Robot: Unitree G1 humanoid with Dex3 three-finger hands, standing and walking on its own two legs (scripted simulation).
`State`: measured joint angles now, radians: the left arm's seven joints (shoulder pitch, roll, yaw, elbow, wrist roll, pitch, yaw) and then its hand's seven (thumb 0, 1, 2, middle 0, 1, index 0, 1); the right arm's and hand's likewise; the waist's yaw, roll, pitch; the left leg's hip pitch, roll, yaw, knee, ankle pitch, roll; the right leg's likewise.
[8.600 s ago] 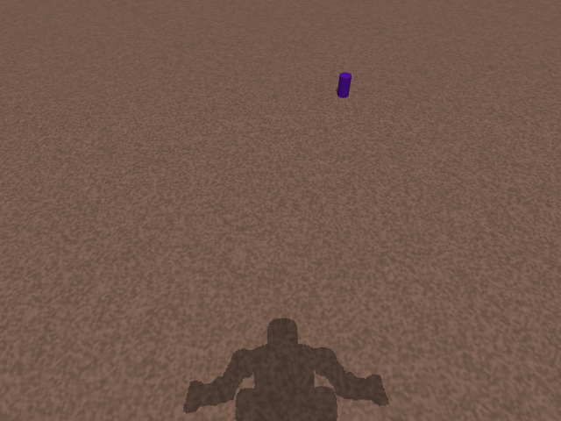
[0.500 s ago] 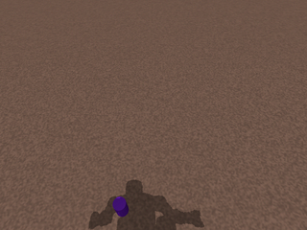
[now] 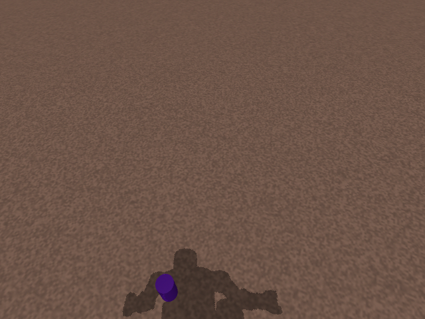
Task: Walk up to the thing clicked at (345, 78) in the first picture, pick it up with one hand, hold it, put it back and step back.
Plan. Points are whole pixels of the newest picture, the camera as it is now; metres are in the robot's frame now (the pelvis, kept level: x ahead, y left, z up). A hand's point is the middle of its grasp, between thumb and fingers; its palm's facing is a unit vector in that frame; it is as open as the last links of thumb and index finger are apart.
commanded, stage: stand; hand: left
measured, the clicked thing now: (167, 288) +0.37 +0.22 -0.71
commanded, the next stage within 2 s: go down in 0.32 s
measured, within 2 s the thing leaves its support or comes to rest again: neither
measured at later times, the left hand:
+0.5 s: hand out of the picture +0.09 +0.25 -0.15, palm faces +0.03 -0.94 -0.34, open 7.8 cm
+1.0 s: hand out of the picture +0.14 +0.28 -0.19, palm faces +0.06 -0.94 -0.33, open 16.6 cm
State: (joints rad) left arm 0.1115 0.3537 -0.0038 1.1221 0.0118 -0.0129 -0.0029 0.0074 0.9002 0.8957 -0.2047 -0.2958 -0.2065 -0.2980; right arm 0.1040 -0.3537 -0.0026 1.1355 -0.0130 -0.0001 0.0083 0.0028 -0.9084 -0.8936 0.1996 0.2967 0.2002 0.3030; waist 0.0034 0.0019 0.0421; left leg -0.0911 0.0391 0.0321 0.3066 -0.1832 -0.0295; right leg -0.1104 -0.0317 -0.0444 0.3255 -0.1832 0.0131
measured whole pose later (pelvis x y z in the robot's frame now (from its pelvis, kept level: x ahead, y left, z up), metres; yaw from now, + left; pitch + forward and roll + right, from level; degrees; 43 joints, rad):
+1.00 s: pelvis -0.02 +0.02 -0.05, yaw +0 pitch +11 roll -1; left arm 0.15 0.33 0.21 0.69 0.06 0.13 -0.05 0.00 -0.38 0.11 -0.10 -0.10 -0.09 -0.10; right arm 0.26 -0.25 -0.03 0.65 0.01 -0.12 -0.04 0.01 -0.85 -0.88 0.20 0.30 0.20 0.30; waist -0.03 0.00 -0.07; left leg -0.65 0.04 0.01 0.89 -0.43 -0.01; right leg -0.64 -0.05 -0.04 0.85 -0.40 0.03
